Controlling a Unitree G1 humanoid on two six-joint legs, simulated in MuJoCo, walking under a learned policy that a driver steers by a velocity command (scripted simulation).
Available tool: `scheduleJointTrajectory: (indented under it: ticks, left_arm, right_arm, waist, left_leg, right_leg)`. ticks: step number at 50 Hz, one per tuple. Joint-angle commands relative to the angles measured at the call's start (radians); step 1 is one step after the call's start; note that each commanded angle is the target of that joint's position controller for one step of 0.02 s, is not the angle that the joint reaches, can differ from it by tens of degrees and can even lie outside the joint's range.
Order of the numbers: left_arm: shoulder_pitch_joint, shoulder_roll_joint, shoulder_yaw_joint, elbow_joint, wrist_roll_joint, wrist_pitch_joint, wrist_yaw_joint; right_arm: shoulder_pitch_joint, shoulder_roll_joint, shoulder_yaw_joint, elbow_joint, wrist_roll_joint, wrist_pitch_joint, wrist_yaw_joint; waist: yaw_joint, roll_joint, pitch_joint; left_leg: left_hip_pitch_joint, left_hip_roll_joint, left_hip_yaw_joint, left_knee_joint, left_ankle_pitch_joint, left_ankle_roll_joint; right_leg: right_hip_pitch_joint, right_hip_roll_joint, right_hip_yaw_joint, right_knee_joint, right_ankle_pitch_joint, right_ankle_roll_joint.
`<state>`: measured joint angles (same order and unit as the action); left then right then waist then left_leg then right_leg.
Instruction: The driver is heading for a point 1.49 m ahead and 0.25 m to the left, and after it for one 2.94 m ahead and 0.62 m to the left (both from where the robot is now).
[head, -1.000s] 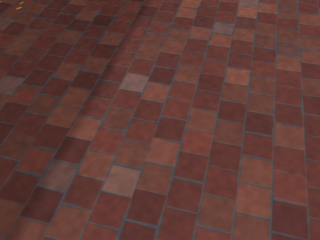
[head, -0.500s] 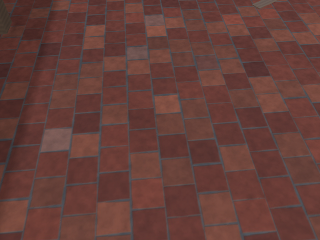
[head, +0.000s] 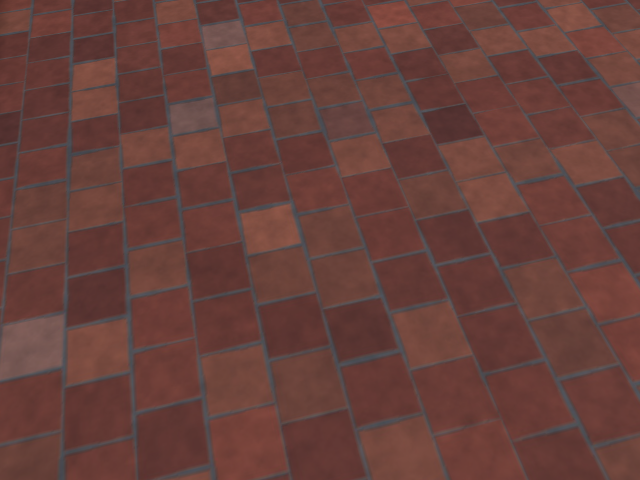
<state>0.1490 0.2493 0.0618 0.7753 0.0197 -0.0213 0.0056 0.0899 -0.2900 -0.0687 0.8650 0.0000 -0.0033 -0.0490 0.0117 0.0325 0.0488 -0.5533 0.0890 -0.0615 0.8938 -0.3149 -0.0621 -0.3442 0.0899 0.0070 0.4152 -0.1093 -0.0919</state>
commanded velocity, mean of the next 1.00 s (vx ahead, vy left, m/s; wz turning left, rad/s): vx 0.02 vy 0.00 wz -0.04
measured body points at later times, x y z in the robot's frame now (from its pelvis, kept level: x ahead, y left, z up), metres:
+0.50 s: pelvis +0.05 +0.04 +0.00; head +0.07 +0.04 +0.45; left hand +0.17 +0.30 -0.13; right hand +0.14 -0.22 -0.14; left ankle +0.04 +0.17 -0.74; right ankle +0.06 -0.07 -0.74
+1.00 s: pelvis +0.05 +0.05 +0.00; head +0.06 +0.05 +0.45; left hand +0.14 +0.30 -0.15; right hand +0.10 -0.21 -0.15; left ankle +0.04 +0.17 -0.74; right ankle +0.06 -0.07 -0.74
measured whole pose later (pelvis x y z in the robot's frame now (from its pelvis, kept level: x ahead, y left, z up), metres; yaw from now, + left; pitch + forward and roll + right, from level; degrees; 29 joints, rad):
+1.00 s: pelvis +0.05 +0.05 +0.00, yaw -1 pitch -2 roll +0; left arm 0.15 0.22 0.04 1.05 0.00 0.01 0.03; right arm 0.18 -0.23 -0.03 1.08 -0.01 -0.01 -0.04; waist -0.01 0.00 0.05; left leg -0.18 0.01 0.00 0.50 -0.29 -0.01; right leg -0.22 0.03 0.04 0.50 -0.25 -0.01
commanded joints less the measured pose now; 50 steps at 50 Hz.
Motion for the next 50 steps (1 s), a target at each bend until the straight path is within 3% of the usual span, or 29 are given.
scheduleJointTrajectory:
  ticks: [1,4,6,7,8,9,10,12,16,22,50]
  left_arm:
    - [-0.031,0.134,0.026,-0.055,0.005,-0.003,0.010]
    - [-0.024,0.113,0.012,-0.036,0.000,0.005,0.007]
    - [0.008,0.081,-0.004,-0.016,-0.007,0.005,0.005]
    - [0.038,0.065,-0.010,-0.010,0.004,0.000,0.005]
    - [0.107,0.062,-0.003,-0.004,0.002,-0.008,0.000]
    - [0.055,0.065,-0.005,-0.004,0.008,-0.006,0.001]
    - [0.001,0.090,0.002,-0.013,0.002,0.000,0.002]
    - [-0.021,0.099,0.007,-0.011,-0.005,0.018,0.008]
    - [-0.007,0.081,0.007,0.013,-0.008,0.018,0.007]
    - [-0.004,0.076,0.010,0.058,-0.013,0.017,0.011]
    - [-0.002,0.077,-0.005,0.249,-0.018,0.020,0.027]
  right_arm:
    - [0.042,-0.073,-0.014,-0.023,0.005,0.004,0.000]
    - [0.043,-0.069,-0.011,-0.016,0.003,-0.006,0.008]
    - [0.078,-0.069,-0.006,0.002,-0.017,-0.018,0.019]
    - [0.096,-0.119,-0.012,0.002,-0.028,-0.022,0.020]
    - [0.051,-0.179,-0.025,0.005,-0.020,-0.020,0.019]
    - [0.036,-0.109,-0.015,0.012,-0.013,-0.019,0.026]
    - [0.026,-0.075,-0.005,0.013,-0.015,-0.023,0.031]
    - [0.024,-0.085,-0.004,0.018,-0.016,-0.034,0.032]
    - [0.069,-0.077,0.001,0.054,-0.006,-0.039,0.022]
    - [0.066,-0.071,0.006,0.081,-0.004,-0.028,0.017]
    - [0.116,-0.042,0.025,0.191,-0.007,-0.015,0.009]
  waist:
    - [-0.012,-0.141,-0.156]
    - [-0.015,-0.144,-0.127]
    - [-0.040,-0.107,-0.122]
    - [-0.020,-0.040,-0.134]
    - [0.060,0.105,-0.126]
    - [0.032,0.130,-0.130]
    - [0.011,0.103,-0.106]
    - [-0.005,0.069,-0.079]
    - [-0.019,0.011,-0.087]
    - [-0.026,-0.029,-0.087]
    - [-0.019,-0.034,-0.028]
  left_leg:
    - [0.169,-0.005,0.014,-0.117,0.048,-0.005]
    - [0.241,-0.027,0.036,-0.281,0.045,0.011]
    - [0.375,-0.017,0.026,-0.479,0.223,0.043]
    - [0.432,0.073,-0.061,-0.490,0.374,0.075]
    - [0.408,0.116,-0.090,-0.458,0.378,0.124]
    - [0.303,0.094,-0.088,-0.491,0.178,0.131]
    - [0.259,0.057,-0.061,-0.504,0.084,0.105]
    - [0.253,0.020,-0.020,-0.491,0.096,0.071]
    - [0.310,0.000,0.004,-0.449,0.186,0.067]
    - [0.336,-0.014,0.014,-0.436,0.223,0.073]
    - [0.336,-0.054,0.043,-0.484,0.136,0.068]
  right_leg:
    - [0.042,-0.252,0.196,-0.151,0.008,-0.145]
    - [0.055,-0.247,0.220,-0.117,-0.090,-0.121]
    - [0.028,-0.206,0.207,-0.066,-0.109,-0.050]
    - [0.004,-0.160,0.167,0.002,-0.123,-0.003]
    - [-0.014,-0.074,0.084,0.026,-0.178,0.030]
    - [0.088,-0.070,0.056,0.036,-0.143,0.051]
    - [0.120,-0.078,0.063,0.042,-0.109,0.049]
    - [0.119,-0.094,0.083,0.046,-0.046,0.027]
    - [0.121,-0.107,0.096,0.041,0.036,0.019]
    - [0.142,-0.109,0.094,0.047,0.092,0.031]
    - [0.148,-0.107,0.077,0.001,-0.005,0.048]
